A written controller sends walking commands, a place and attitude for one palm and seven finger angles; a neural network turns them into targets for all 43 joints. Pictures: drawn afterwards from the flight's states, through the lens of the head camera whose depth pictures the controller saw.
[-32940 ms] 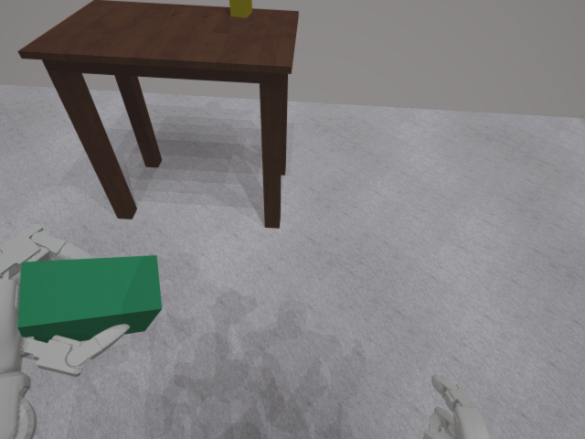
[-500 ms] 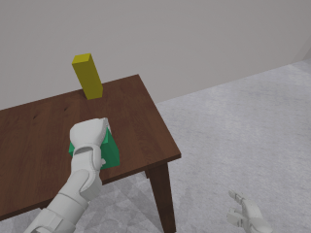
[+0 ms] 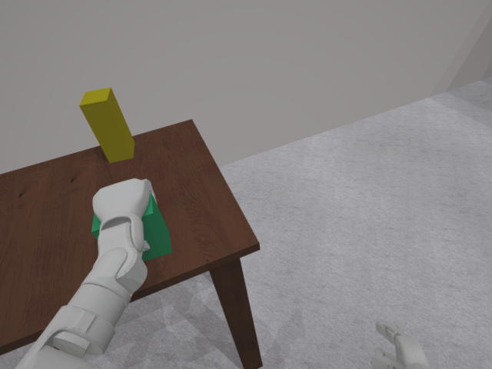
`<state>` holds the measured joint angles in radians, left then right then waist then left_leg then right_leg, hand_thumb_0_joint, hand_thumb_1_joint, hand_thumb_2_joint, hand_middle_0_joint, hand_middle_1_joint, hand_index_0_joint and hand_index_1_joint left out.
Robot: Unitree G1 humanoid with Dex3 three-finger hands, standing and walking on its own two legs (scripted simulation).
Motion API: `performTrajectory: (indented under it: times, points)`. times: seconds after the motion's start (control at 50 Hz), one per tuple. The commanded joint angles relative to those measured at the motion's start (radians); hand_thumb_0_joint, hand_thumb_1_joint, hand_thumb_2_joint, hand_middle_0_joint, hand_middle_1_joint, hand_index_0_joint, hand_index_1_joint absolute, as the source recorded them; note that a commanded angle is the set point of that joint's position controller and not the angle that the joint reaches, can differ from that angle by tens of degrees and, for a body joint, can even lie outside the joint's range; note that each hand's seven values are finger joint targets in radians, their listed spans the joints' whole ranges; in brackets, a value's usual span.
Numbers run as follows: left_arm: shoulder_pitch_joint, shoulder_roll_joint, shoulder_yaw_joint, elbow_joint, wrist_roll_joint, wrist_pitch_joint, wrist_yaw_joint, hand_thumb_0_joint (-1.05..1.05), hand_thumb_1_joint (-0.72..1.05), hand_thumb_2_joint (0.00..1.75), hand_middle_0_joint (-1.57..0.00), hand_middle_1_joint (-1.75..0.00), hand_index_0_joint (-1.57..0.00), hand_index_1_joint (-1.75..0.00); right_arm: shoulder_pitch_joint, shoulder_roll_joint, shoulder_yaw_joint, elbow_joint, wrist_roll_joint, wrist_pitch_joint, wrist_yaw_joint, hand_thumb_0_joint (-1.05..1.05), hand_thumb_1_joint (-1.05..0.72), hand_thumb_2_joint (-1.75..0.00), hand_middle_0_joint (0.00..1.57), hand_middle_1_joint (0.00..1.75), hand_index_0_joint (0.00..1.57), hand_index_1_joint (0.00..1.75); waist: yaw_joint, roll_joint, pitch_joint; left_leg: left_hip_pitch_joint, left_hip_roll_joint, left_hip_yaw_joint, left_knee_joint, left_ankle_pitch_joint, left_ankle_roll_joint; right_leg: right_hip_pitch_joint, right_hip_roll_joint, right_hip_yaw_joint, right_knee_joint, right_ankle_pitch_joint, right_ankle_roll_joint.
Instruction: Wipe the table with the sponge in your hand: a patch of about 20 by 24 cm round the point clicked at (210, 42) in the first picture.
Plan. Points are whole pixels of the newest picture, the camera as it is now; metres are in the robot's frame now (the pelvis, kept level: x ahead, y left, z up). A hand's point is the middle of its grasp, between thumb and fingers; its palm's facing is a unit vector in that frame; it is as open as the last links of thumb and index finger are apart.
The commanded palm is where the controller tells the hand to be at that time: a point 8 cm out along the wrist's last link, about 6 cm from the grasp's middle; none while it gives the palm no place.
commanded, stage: wipe forward along the third lane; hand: left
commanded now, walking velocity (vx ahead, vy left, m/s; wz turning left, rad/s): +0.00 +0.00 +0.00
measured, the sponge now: (138, 238) +0.33 +0.24 +0.05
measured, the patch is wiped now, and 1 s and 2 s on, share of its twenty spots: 0.85 0.95 0.95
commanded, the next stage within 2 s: wipe back along the third lane in 1.28 s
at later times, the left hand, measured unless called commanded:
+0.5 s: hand (135, 200) +0.39 +0.25 +0.09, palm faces -0.06 -0.01 -1.00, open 9.6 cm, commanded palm +0.38 +0.27 +0.13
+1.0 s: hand (131, 186) +0.43 +0.27 +0.09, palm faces -0.13 -0.01 -0.99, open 9.5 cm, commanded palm +0.42 +0.29 +0.12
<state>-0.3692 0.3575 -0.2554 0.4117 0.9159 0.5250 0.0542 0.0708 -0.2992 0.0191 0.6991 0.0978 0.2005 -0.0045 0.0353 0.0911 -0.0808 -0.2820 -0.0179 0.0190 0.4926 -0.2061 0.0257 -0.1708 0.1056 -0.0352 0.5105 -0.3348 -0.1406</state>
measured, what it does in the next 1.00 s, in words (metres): shifts its weight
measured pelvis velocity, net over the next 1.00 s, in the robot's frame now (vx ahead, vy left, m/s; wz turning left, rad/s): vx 0.02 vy -0.05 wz -0.14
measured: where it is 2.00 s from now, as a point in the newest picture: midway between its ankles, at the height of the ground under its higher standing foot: outside the picture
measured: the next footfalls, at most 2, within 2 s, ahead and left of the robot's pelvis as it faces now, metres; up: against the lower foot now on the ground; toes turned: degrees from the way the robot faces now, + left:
left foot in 1.66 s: +0.07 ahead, +0.10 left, +0.00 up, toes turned -12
right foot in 1.78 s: +0.24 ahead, -0.33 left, +0.00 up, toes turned -2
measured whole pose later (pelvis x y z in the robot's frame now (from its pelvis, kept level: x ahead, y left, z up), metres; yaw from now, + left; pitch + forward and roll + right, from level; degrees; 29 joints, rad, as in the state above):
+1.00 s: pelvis +0.02 -0.05 -0.01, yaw -8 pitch +11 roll +3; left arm -0.57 0.70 0.10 0.92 0.94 0.17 0.03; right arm 0.20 -0.31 0.02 0.71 0.09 0.16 -0.01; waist -0.02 0.04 -0.15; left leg -0.54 -0.07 -0.11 0.67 -0.28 0.07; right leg -0.39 0.24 0.07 0.57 -0.34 -0.15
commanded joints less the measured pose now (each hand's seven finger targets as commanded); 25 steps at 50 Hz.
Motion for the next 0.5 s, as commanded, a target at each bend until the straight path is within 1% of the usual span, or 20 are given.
performTrajectory:
  times: [0.0,0.04,0.06,0.08,0.1,0.12,0.14,0.18,0.2,0.24,0.26,0.28,0.3,0.32,0.34,0.38,0.4,0.42,0.44,0.48]
  points:
    - [-0.299,0.164,0.082,0.055,-0.001,-0.042,0.010,0.00,0.10,1.30,-1.20,-1.60,-1.20,-1.60,-0.157,-0.104,-0.029,-0.137,0.003,-0.048,-0.020,0.00,-0.90,-0.90,0.20,0.30,0.20,0.30,-0.030,-0.196,-0.057,-0.054,-0.047,-0.022,0.003,0.044,0.036,0.004,-0.107,0.252,-0.125,0.386,0.121]
    - [-0.361,0.178,0.081,0.088,0.009,-0.063,0.003,0.00,0.10,1.30,-1.20,-1.60,-1.20,-1.60,-0.132,-0.107,-0.033,-0.130,0.007,-0.050,-0.022,0.00,-0.90,-0.90,0.20,0.30,0.20,0.30,-0.041,-0.209,-0.083,-0.068,-0.046,-0.025,0.009,0.036,0.036,0.002,-0.110,0.248,-0.114,0.387,0.145]
    - [-0.346,0.192,0.095,0.113,0.014,-0.073,0.003,0.00,0.10,1.30,-1.20,-1.60,-1.20,-1.60,-0.128,-0.108,-0.035,-0.131,0.005,-0.052,-0.025,0.00,-0.90,-0.90,0.20,0.30,0.20,0.30,-0.034,-0.192,-0.083,-0.073,-0.047,-0.028,0.012,0.031,0.037,-0.012,-0.106,0.252,-0.118,0.351,0.138]
    - [-0.350,0.188,0.092,0.125,0.015,-0.087,0.004,0.00,0.10,1.30,-1.20,-1.60,-1.20,-1.60,-0.120,-0.110,-0.035,-0.132,0.003,-0.054,-0.023,0.00,-0.90,-0.90,0.20,0.30,0.20,0.30,-0.032,-0.172,-0.092,-0.078,-0.048,-0.030,0.019,0.036,0.037,-0.009,-0.109,0.253,-0.112,0.374,0.146]
    - [-0.333,0.192,0.105,0.133,0.013,-0.101,0.005,0.00,0.10,1.30,-1.20,-1.60,-1.20,-1.60,-0.109,-0.110,-0.037,-0.131,0.001,-0.056,-0.022,0.00,-0.90,-0.90,0.20,0.30,0.20,0.30,-0.028,-0.182,-0.117,-0.082,-0.049,-0.032,0.029,0.047,0.036,0.008,-0.113,0.255,-0.101,0.430,0.152]
    - [-0.322,0.191,0.108,0.142,0.007,-0.114,0.006,0.00,0.10,1.30,-1.20,-1.60,-1.20,-1.60,-0.104,-0.110,-0.037,-0.132,-0.001,-0.058,-0.023,0.00,-0.90,-0.90,0.20,0.30,0.20,0.30,-0.031,-0.203,-0.124,-0.096,-0.049,-0.036,0.040,0.047,0.036,0.022,-0.122,0.269,-0.095,0.498,0.172]
    - [-0.344,0.202,0.116,0.136,0.005,-0.125,0.004,0.00,0.10,1.30,-1.20,-1.60,-1.20,-1.60,-0.092,-0.110,-0.040,-0.134,0.001,-0.058,-0.020,0.00,-0.90,-0.90,0.20,0.30,0.20,0.30,-0.034,-0.214,-0.151,-0.105,-0.049,-0.036,0.037,0.044,0.035,0.039,-0.122,0.257,-0.084,0.513,0.178]
    - [-0.353,0.254,0.153,0.175,0.007,-0.143,0.007,0.00,0.10,1.30,-1.20,-1.60,-1.20,-1.60,-0.077,-0.116,-0.039,-0.126,-0.001,-0.061,-0.023,0.00,-0.90,-0.90,0.20,0.30,0.20,0.30,-0.035,-0.227,-0.127,-0.146,-0.053,-0.047,0.048,0.015,0.035,0.032,-0.124,0.279,-0.084,0.495,0.186]
    - [-0.364,0.269,0.161,0.187,0.009,-0.154,0.009,0.00,0.10,1.30,-1.20,-1.60,-1.20,-1.60,-0.071,-0.118,-0.039,-0.122,-0.002,-0.063,-0.023,0.00,-0.90,-0.90,0.20,0.30,0.20,0.30,-0.034,-0.213,-0.127,-0.164,-0.055,-0.051,0.059,0.011,0.034,0.037,-0.130,0.292,-0.078,0.518,0.196]
    - [-0.384,0.282,0.171,0.183,0.005,-0.176,0.007,0.00,0.10,1.30,-1.20,-1.60,-1.20,-1.60,-0.056,-0.114,-0.042,-0.125,-0.002,-0.067,-0.019,0.00,-0.90,-0.90,0.20,0.30,0.20,0.30,-0.037,-0.218,-0.159,-0.183,-0.061,-0.063,0.070,0.010,0.035,0.056,-0.132,0.284,-0.059,0.567,0.200]
    - [-0.362,0.341,0.221,0.206,0.012,-0.186,0.014,0.00,0.10,1.30,-1.20,-1.60,-1.20,-1.60,-0.047,-0.120,-0.044,-0.120,-0.005,-0.069,-0.021,0.00,-0.90,-0.90,0.20,0.30,0.20,0.30,-0.029,-0.220,-0.159,-0.196,-0.063,-0.068,0.078,0.004,0.036,0.057,-0.130,0.299,-0.056,0.563,0.204]
    - [-0.330,0.363,0.240,0.227,0.019,-0.196,0.019,0.00,0.10,1.30,-1.20,-1.60,-1.20,-1.60,-0.044,-0.121,-0.042,-0.120,-0.007,-0.070,-0.021,0.00,-0.90,-0.90,0.20,0.30,0.20,0.30,-0.020,-0.213,-0.164,-0.220,-0.067,-0.072,0.084,-0.003,0.035,0.065,-0.131,0.307,-0.046,0.570,0.210]
    - [-0.321,0.343,0.227,0.218,0.011,-0.202,0.020,0.00,0.10,1.30,-1.20,-1.60,-1.20,-1.60,-0.049,-0.116,-0.042,-0.128,-0.008,-0.072,-0.021,0.00,-0.90,-0.90,0.20,0.30,0.20,0.30,-0.021,-0.209,-0.153,-0.230,-0.069,-0.076,0.094,-0.013,0.034,0.066,-0.141,0.319,-0.047,0.594,0.226]
    - [-0.335,0.380,0.251,0.220,0.012,-0.207,0.023,0.00,0.10,1.30,-1.20,-1.60,-1.20,-1.60,-0.043,-0.119,-0.041,-0.123,-0.008,-0.072,-0.020,0.00,-0.90,-0.90,0.20,0.30,0.20,0.30,-0.022,-0.198,-0.160,-0.241,-0.068,-0.082,0.100,-0.024,0.033,0.069,-0.142,0.329,-0.045,0.598,0.229]
    - [-0.354,0.388,0.256,0.218,0.006,-0.211,0.023,0.00,0.10,1.30,-1.20,-1.60,-1.20,-1.60,-0.041,-0.117,-0.042,-0.125,-0.006,-0.071,-0.018,0.00,-0.90,-0.90,0.20,0.30,0.20,0.30,-0.025,-0.186,-0.168,-0.250,-0.070,-0.087,0.100,-0.029,0.035,0.068,-0.138,0.324,-0.042,0.579,0.221]
    - [-0.342,0.405,0.263,0.258,0.015,-0.216,0.028,0.00,0.10,1.30,-1.20,-1.60,-1.20,-1.60,-0.032,-0.118,-0.041,-0.119,-0.006,-0.072,-0.020,0.00,-0.90,-0.90,0.20,0.30,0.20,0.30,-0.027,-0.179,-0.134,-0.264,-0.070,-0.086,0.103,-0.043,0.037,0.032,-0.132,0.323,-0.049,0.518,0.211]
    - [-0.349,0.412,0.269,0.264,0.013,-0.218,0.028,0.00,0.10,1.30,-1.20,-1.60,-1.20,-1.60,-0.029,-0.120,-0.042,-0.121,-0.007,-0.074,-0.019,0.00,-0.90,-0.90,0.20,0.30,0.20,0.30,-0.028,-0.174,-0.134,-0.268,-0.069,-0.089,0.111,-0.043,0.037,0.032,-0.137,0.337,-0.050,0.531,0.219]
    - [-0.340,0.441,0.294,0.266,0.015,-0.223,0.030,0.00,0.10,1.30,-1.20,-1.60,-1.20,-1.60,-0.023,-0.124,-0.044,-0.119,-0.009,-0.075,-0.019,0.00,-0.90,-0.90,0.20,0.30,0.20,0.30,-0.023,-0.178,-0.168,-0.278,-0.068,-0.094,0.122,-0.036,0.035,0.063,-0.145,0.354,-0.039,0.583,0.238]
    - [-0.341,0.457,0.306,0.264,0.014,-0.224,0.028,0.00,0.10,1.30,-1.20,-1.60,-1.20,-1.60,-0.025,-0.122,-0.045,-0.120,-0.008,-0.074,-0.019,0.00,-0.90,-0.90,0.20,0.30,0.20,0.30,-0.020,-0.179,-0.182,-0.282,-0.072,-0.098,0.122,-0.029,0.036,0.071,-0.140,0.346,-0.032,0.602,0.243]
    - [-0.361,0.443,0.283,0.283,0.021,-0.231,0.028,0.00,0.10,1.30,-1.20,-1.60,-1.20,-1.60,-0.014,-0.120,-0.043,-0.116,-0.008,-0.075,-0.021,0.00,-0.90,-0.90,0.20,0.30,0.20,0.30,-0.033,-0.161,-0.160,-0.290,-0.071,-0.094,0.120,-0.047,0.039,0.044,-0.139,0.342,-0.038,0.564,0.219]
